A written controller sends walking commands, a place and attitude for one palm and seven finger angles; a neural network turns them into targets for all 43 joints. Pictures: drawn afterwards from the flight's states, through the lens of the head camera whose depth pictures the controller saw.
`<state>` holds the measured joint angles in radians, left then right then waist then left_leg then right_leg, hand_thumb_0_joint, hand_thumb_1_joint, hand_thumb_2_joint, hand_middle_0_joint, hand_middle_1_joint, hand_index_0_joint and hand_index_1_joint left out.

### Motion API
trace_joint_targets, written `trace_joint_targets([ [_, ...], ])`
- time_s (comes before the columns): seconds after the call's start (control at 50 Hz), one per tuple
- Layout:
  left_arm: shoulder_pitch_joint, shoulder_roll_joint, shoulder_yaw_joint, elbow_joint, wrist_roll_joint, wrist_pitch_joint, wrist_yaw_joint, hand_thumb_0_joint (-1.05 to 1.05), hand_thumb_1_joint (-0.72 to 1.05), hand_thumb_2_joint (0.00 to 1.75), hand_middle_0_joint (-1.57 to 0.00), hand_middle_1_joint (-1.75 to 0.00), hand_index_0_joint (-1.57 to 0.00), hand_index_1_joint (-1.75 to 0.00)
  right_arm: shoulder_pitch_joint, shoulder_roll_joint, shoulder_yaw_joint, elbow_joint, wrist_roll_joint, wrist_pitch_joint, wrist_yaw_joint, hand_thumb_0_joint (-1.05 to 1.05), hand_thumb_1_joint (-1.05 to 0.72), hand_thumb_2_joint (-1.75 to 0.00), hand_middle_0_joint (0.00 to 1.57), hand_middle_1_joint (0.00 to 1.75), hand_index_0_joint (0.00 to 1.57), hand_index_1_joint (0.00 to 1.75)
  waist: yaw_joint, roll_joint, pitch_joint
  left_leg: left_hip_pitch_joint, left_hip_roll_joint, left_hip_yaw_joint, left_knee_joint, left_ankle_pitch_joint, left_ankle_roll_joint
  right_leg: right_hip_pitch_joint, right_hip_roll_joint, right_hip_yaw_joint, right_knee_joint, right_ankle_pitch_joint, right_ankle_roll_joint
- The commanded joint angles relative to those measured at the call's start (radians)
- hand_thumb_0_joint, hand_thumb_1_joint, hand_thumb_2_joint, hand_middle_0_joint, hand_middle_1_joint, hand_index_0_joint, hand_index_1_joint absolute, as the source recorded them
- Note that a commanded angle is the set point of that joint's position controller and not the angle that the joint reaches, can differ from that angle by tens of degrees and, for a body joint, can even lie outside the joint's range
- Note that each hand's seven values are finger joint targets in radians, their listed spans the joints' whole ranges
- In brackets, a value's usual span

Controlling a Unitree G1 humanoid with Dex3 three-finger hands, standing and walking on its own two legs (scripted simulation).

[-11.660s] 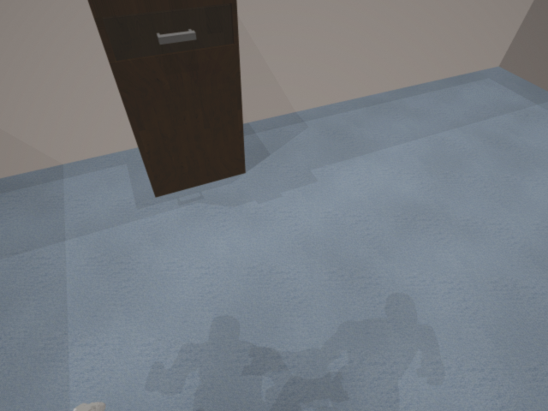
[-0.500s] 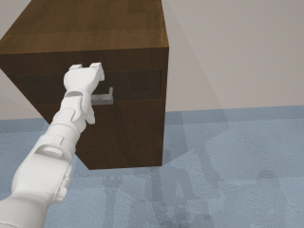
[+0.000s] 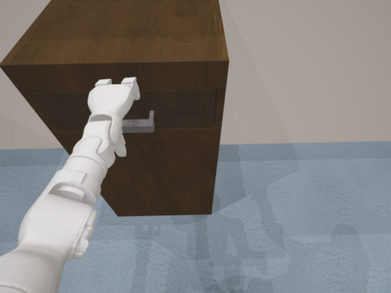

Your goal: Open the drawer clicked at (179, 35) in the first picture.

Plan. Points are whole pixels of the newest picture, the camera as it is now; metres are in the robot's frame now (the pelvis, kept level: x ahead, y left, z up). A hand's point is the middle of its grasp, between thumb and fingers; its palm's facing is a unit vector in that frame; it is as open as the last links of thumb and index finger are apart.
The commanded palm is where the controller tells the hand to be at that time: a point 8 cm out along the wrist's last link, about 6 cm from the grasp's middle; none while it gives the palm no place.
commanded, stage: move the hooked fingers above the handle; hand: left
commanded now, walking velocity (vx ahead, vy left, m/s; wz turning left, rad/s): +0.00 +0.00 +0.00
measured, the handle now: (128, 120) +0.53 +0.15 +0.02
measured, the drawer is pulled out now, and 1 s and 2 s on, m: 0.00 0.00 0.00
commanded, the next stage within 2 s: lower the fingers behind the handle in 0.56 s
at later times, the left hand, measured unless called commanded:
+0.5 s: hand (119, 121) +0.47 +0.15 +0.08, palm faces -0.02 -0.05 -1.00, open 13.8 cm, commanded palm +0.46 +0.16 +0.13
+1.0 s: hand (123, 126) +0.48 +0.15 +0.05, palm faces -0.05 -0.05 -1.00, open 13.8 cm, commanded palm +0.47 +0.16 +0.11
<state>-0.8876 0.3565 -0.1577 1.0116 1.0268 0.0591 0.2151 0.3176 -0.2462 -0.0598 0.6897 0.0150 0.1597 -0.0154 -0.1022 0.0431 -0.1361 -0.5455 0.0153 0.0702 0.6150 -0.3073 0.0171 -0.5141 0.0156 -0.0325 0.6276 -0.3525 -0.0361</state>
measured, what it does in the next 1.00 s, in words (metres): stands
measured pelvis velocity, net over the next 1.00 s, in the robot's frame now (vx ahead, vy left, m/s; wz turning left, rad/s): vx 0.00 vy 0.00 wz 0.00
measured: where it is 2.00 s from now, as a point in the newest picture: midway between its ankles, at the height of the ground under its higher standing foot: outside the picture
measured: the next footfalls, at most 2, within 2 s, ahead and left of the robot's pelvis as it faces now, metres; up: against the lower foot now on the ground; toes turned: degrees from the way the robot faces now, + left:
none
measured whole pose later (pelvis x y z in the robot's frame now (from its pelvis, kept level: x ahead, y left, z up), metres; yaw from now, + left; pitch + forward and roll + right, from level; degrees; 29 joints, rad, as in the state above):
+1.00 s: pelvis +0.00 +0.00 +0.00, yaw +0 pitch +15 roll +0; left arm -0.85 0.37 -0.14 1.01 1.04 0.01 0.25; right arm 0.35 -0.25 -0.07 0.70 0.01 0.15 -0.02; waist -0.11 0.04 -0.13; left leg -0.60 0.02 0.06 0.65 -0.32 0.01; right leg -0.56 0.02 -0.04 0.66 -0.37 -0.04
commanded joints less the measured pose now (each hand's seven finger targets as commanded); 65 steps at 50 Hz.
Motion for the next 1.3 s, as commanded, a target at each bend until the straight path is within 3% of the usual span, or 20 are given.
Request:
trace_joint_targets([
  [0.0, -0.402, 0.222, 0.081, -0.22, 0.008, -0.01, 0.021, 0.0, -0.5, 0.3, -0.3, -1.2, -0.3, -1.2, 0.07, -0.146, -0.044, -0.092, -0.006, -0.011, -0.01, 0.0, -0.9, -0.9, 0.2, 0.3, 0.2, 0.3, 0.018, -0.068, -0.385, 0.242, -0.04, -0.019, -0.006, 0.452, 0.039, 0.189, 0.021, 0.028, -0.048, 0.517, 0.006],
  [0.08, -0.393, 0.228, 0.081, -0.244, 0.016, -0.024, 0.024, 0.0, -0.5, 0.3, -0.3, -1.2, -0.3, -1.2, 0.061, -0.143, -0.043, -0.097, -0.003, -0.006, -0.014, 0.0, -0.9, -0.9, 0.2, 0.3, 0.2, 0.3, 0.016, -0.061, -0.335, 0.233, -0.039, -0.017, -0.014, 0.423, 0.038, 0.166, 0.022, 0.026, -0.058, 0.48, 0.005],
  [0.14, -0.443, 0.267, 0.103, -0.298, 0.016, -0.04, 0.034, 0.0, -0.5, 0.3, -0.3, -1.2, -0.3, -1.2, 0.062, -0.144, -0.045, -0.095, -0.004, -0.009, -0.018, 0.0, -0.9, -0.9, 0.2, 0.3, 0.2, 0.3, 0.014, -0.042, -0.368, 0.246, -0.039, -0.02, -0.015, 0.416, 0.039, 0.177, 0.02, 0.033, -0.058, 0.471, 0.005],
  [0.2, -0.438, 0.179, 0.038, -0.293, 0.01, -0.037, 0.035, 0.0, -0.5, 0.3, -0.3, -1.2, -0.3, -1.2, 0.065, -0.135, -0.052, -0.084, -0.003, -0.012, -0.012, 0.0, -0.9, -0.9, 0.2, 0.3, 0.2, 0.3, -0.003, -0.019, -0.347, 0.294, -0.036, -0.027, -0.007, 0.441, 0.037, 0.123, 0.026, 0.023, -0.063, 0.452, 0.002],
  [0.26, -0.451, 0.189, 0.044, -0.319, 0.002, -0.049, 0.027, 0.0, -0.5, 0.3, -0.3, -1.2, -0.3, -1.2, 0.069, -0.137, -0.055, -0.077, -0.005, -0.011, -0.009, 0.0, -0.9, -0.9, 0.2, 0.3, 0.2, 0.3, 0.0, -0.001, -0.388, 0.326, -0.036, -0.035, 0.0, 0.478, 0.035, 0.131, 0.027, 0.023, -0.055, 0.469, 0.0],
  [0.28, -0.461, 0.137, 0.005, -0.331, -0.006, -0.05, 0.023, 0.0, -0.5, 0.3, -0.3, -1.2, -0.3, -1.2, 0.067, -0.133, -0.056, -0.077, -0.006, -0.012, -0.005, 0.0, -0.9, -0.9, 0.2, 0.3, 0.2, 0.3, -0.006, -0.002, -0.383, 0.334, -0.036, -0.038, -0.001, 0.484, 0.035, 0.122, 0.027, 0.021, -0.058, 0.468, 0.001],
  [0.38, -0.439, 0.146, 0.017, -0.269, -0.003, -0.031, 0.022, 0.0, -0.5, 0.3, -0.3, -1.2, -0.3, -1.2, 0.063, -0.139, -0.051, -0.066, -0.003, -0.006, -0.002, 0.0, -0.9, -0.9, 0.2, 0.3, 0.2, 0.3, -0.007, -0.048, -0.32, 0.29, -0.036, -0.038, -0.009, 0.439, 0.034, 0.107, 0.028, 0.016, -0.063, 0.441, 0.0],
  [0.42, -0.454, 0.196, 0.054, -0.253, 0.004, -0.026, 0.028, 0.0, -0.5, 0.3, -0.3, -1.2, -0.3, -1.2, 0.059, -0.143, -0.046, -0.065, -0.004, -0.005, -0.005, 0.0, -0.9, -0.9, 0.2, 0.3, 0.2, 0.3, 0.0, -0.039, -0.319, 0.272, -0.037, -0.036, -0.014, 0.41, 0.033, 0.116, 0.025, 0.02, -0.063, 0.414, -0.003],
  [0.46, -0.458, 0.171, 0.034, -0.248, 0.006, -0.017, 0.035, 0.0, -0.5, 0.3, -0.3, -1.2, -0.3, -1.2, 0.056, -0.138, -0.045, -0.07, -0.004, -0.007, -0.007, 0.0, -0.9, -0.9, 0.2, 0.3, 0.2, 0.3, -0.003, -0.041, -0.334, 0.268, -0.039, -0.031, -0.012, 0.399, 0.035, 0.121, 0.025, 0.022, -0.062, 0.422, 0.0],
  [0.52, -0.449, 0.262, 0.103, -0.219, 0.013, -0.009, 0.042, 0.0, -0.5, 0.3, -0.3, -1.2, -0.3, -1.2, 0.053, -0.146, -0.037, -0.078, -0.005, -0.007, -0.017, 0.0, -0.9, -0.9, 0.2, 0.3, 0.2, 0.3, 0.016, -0.063, -0.349, 0.223, -0.042, -0.027, -0.019, 0.377, 0.035, 0.171, 0.019, 0.029, -0.058, 0.426, 0.0],
  [0.66, -0.459, 0.185, 0.029, -0.204, 0.007, -0.01, 0.018, 0.0, -0.5, 0.3, -0.3, -1.2, -0.3, -1.2, 0.064, -0.142, -0.04, -0.086, 0.002, -0.016, -0.023, 0.0, -0.9, -0.9, 0.2, 0.3, 0.2, 0.3, -0.015, -0.049, -0.325, 0.229, -0.04, -0.022, -0.016, 0.344, 0.038, 0.135, 0.019, 0.033, -0.072, 0.41, 0.007],
  [0.8, -0.447, 0.21, 0.054, -0.203, 0.008, -0.057, 0.026, 0.0, -0.5, 0.3, -0.3, -1.2, -0.3, -1.2, 0.091, -0.145, -0.043, -0.073, -0.004, -0.026, -0.025, 0.0, -0.9, -0.9, 0.2, 0.3, 0.2, 0.3, -0.019, -0.045, -0.333, 0.199, -0.043, -0.025, 0.007, 0.336, 0.039, 0.117, 0.019, 0.04, -0.058, 0.417, 0.008],
  [0.84, -0.453, 0.259, 0.094, -0.208, 0.018, -0.068, 0.043, 0.0, -0.5, 0.3, -0.3, -1.2, -0.3, -1.2, 0.101, -0.148, -0.045, -0.069, -0.007, -0.028, -0.025, 0.0, -0.9, -0.9, 0.2, 0.3, 0.2, 0.3, -0.014, -0.047, -0.365, 0.185, -0.044, -0.026, 0.016, 0.349, 0.039, 0.131, 0.018, 0.044, -0.045, 0.434, 0.009],
  [0.88, -0.468, 0.209, 0.061, -0.221, 0.02, -0.069, 0.063, 0.0, -0.5, 0.3, -0.3, -1.2, -0.3, -1.2, 0.106, -0.142, -0.049, -0.064, -0.009, -0.032, -0.02, 0.0, -0.9, -0.9, 0.2, 0.3, 0.2, 0.3, -0.021, -0.029, -0.368, 0.195, -0.042, -0.025, 0.026, 0.367, 0.037, 0.107, 0.021, 0.039, -0.038, 0.444, 0.008],
  [0.9, -0.454, 0.226, 0.08, -0.222, 0.022, -0.069, 0.073, 0.0, -0.5, 0.3, -0.3, -1.2, -0.3, -1.2, 0.111, -0.142, -0.052, -0.063, -0.01, -0.032, -0.018, 0.0, -0.9, -0.9, 0.2, 0.3, 0.2, 0.3, -0.012, -0.021, -0.395, 0.201, -0.043, -0.025, 0.033, 0.388, 0.036, 0.115, 0.023, 0.039, -0.029, 0.46, 0.006],
  [0.96, -0.449, 0.216, 0.075, -0.186, 0.023, -0.048, 0.093, 0.0, -0.5, 0.3, -0.3, -1.2, -0.3, -1.2, 0.115, -0.144, -0.052, -0.057, -0.012, -0.031, -0.013, 0.0, -0.9, -0.9, 0.2, 0.3, 0.2, 0.3, -0.024, -0.031, -0.387, 0.182, -0.044, -0.024, 0.043, 0.382, 0.036, 0.104, 0.026, 0.036, -0.026, 0.461, 0.008],
  [1.02, -0.454, 0.262, 0.11, -0.159, 0.027, -0.028, 0.101, 0.0, -0.5, 0.3, -0.3, -1.2, -0.3, -1.2, 0.118, -0.15, -0.049, -0.051, -0.011, -0.03, -0.016, 0.0, -0.9, -0.9, 0.2, 0.3, 0.2, 0.3, -0.022, -0.042, -0.392, 0.153, -0.046, -0.019, 0.046, 0.377, 0.037, 0.125, 0.023, 0.04, -0.023, 0.481, 0.009],
  [1.06, -0.473, 0.201, 0.053, -0.169, 0.031, -0.023, 0.097, 0.0, -0.5, 0.3, -0.3, -1.2, -0.3, -1.2, 0.122, -0.145, -0.052, -0.051, -0.011, -0.03, -0.016, 0.0, -0.9, -0.9, 0.2, 0.3, 0.2, 0.3, -0.035, -0.009, -0.399, 0.168, -0.045, -0.02, 0.05, 0.383, 0.037, 0.102, 0.024, 0.038, -0.018, 0.483, 0.01],
  [1.12, -0.432, 0.21, 0.069, -0.114, 0.032, -0.007, 0.092, 0.0, -0.5, 0.3, -0.3, -1.2, -0.3, -1.2, 0.13, -0.151, -0.051, -0.043, -0.012, -0.024, -0.014, 0.0, -0.9, -0.9, 0.2, 0.3, 0.2, 0.3, -0.036, -0.053, -0.377, 0.156, -0.044, -0.022, 0.059, 0.405, 0.036, 0.096, 0.028, 0.032, -0.015, 0.498, 0.009],
  [1.28, -0.397, 0.181, 0.043, -0.066, 0.043, 0.007, 0.078, 0.0, -0.5, 0.3, -0.3, -1.2, -0.3, -1.2, 0.126, -0.148, -0.046, -0.054, -0.009, -0.015, -0.016, 0.0, -0.9, -0.9, 0.2, 0.3, 0.2, 0.3, -0.043, -0.046, -0.334, 0.121, -0.04, -0.021, 0.069, 0.339, 0.036, 0.041, 0.027, 0.03, -0.009, 0.423, 0.009],
])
